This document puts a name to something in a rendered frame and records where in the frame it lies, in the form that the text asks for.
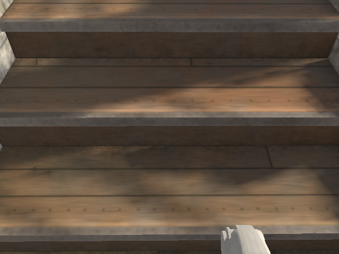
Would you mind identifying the right robot thigh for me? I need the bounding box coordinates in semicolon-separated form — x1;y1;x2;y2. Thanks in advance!
221;225;271;254

